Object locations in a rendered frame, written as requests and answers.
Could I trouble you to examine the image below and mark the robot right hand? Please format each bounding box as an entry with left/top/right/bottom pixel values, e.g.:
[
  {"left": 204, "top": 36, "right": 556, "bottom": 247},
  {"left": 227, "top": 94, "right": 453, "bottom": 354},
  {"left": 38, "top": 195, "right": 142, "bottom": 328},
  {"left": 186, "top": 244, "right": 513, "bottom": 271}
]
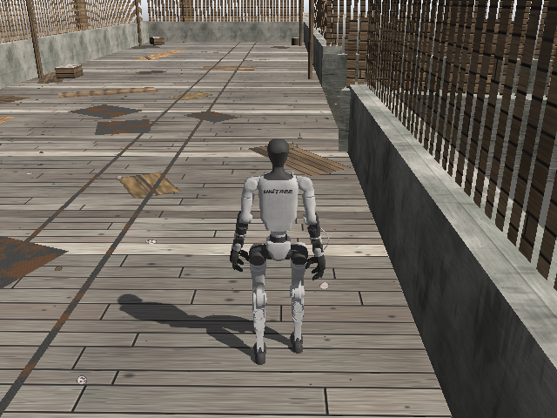
[{"left": 305, "top": 254, "right": 325, "bottom": 280}]

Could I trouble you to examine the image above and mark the right robot upper arm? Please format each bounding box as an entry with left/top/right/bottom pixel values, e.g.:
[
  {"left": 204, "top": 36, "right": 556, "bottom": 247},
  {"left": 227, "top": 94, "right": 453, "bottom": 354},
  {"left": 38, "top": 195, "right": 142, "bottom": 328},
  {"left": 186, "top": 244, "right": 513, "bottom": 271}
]
[{"left": 296, "top": 176, "right": 317, "bottom": 226}]

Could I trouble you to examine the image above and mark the robot right shin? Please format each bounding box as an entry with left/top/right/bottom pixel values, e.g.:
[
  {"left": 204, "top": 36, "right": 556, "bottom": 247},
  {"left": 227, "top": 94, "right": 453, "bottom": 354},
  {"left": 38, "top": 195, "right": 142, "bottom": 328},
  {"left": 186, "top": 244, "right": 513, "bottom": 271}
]
[{"left": 292, "top": 286, "right": 305, "bottom": 341}]

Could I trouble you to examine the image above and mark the robot right foot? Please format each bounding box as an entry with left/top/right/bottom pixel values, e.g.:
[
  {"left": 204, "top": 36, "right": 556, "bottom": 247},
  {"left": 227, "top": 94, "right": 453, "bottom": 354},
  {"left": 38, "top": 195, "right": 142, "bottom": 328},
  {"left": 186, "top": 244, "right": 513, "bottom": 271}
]
[{"left": 291, "top": 332, "right": 303, "bottom": 354}]

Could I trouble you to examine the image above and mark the robot left hand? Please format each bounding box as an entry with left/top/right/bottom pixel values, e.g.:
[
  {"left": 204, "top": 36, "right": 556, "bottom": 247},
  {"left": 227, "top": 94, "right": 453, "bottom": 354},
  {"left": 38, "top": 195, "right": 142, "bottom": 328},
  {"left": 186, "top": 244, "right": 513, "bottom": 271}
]
[{"left": 230, "top": 249, "right": 250, "bottom": 272}]

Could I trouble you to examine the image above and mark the right robot forearm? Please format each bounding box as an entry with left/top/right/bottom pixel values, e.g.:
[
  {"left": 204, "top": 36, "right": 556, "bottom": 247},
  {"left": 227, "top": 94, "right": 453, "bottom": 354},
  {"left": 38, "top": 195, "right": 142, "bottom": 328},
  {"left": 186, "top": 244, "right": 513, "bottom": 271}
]
[{"left": 307, "top": 213, "right": 324, "bottom": 257}]

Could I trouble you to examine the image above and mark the left robot upper arm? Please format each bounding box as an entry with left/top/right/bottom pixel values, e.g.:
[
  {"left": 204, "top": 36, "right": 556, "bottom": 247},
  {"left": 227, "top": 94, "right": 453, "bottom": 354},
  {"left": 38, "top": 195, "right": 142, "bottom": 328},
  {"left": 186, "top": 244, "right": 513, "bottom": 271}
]
[{"left": 239, "top": 176, "right": 260, "bottom": 224}]

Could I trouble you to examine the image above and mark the left robot forearm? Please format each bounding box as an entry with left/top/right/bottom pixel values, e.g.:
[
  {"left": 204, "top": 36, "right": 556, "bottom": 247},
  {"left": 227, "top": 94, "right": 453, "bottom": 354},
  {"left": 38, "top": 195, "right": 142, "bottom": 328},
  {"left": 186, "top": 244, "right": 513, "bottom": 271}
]
[{"left": 232, "top": 211, "right": 248, "bottom": 252}]

